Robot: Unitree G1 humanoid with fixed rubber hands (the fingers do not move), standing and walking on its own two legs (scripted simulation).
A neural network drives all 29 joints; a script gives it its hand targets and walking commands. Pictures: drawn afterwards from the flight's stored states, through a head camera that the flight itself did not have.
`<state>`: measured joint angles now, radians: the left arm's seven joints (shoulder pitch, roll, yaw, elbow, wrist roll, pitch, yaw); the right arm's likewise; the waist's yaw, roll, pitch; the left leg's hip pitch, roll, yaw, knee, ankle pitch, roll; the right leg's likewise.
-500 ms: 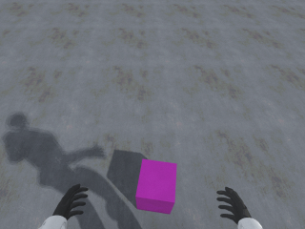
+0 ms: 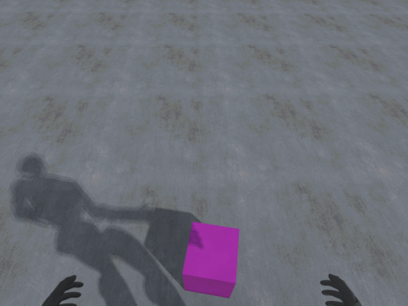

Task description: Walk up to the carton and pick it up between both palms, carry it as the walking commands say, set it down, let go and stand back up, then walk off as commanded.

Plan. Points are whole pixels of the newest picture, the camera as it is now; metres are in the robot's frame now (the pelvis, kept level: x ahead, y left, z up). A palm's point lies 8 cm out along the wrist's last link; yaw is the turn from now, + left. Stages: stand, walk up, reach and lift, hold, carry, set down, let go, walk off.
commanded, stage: stand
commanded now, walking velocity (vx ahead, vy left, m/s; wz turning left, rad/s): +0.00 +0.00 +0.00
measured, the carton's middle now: (211, 260) +0.41 -0.03 -0.65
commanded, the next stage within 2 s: walk off in 1.38 s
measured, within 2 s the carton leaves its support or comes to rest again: neither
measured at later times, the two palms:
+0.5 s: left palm out of the picture +0.09 +0.30 -0.09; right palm out of the picture +0.10 -0.30 -0.09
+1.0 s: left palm out of the picture +0.07 +0.31 -0.09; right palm out of the picture +0.07 -0.31 -0.09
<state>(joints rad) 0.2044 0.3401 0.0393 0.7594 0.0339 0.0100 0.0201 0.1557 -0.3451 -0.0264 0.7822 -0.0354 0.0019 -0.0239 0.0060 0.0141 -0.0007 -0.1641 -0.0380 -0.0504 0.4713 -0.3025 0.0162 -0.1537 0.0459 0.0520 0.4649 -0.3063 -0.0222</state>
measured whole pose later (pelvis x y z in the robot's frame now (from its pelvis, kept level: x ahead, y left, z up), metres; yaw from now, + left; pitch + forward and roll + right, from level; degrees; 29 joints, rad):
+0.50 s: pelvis -0.01 +0.00 +0.01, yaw +0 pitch -2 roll +0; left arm 0.16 0.35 0.02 0.90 0.02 0.00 0.02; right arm 0.14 -0.36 -0.01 0.92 -0.03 -0.01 -0.03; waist 0.01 0.01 0.01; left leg -0.11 -0.03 -0.05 0.39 -0.25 0.01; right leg -0.10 0.05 0.05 0.38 -0.25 -0.03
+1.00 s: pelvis -0.02 +0.00 +0.01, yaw +0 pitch -2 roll +0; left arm 0.14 0.38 0.01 0.99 0.02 -0.01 0.01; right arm 0.13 -0.38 0.00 1.00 -0.02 -0.02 -0.02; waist 0.01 0.01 0.02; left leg -0.10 -0.03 -0.05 0.34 -0.20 0.02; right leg -0.09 0.04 0.06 0.34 -0.21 -0.02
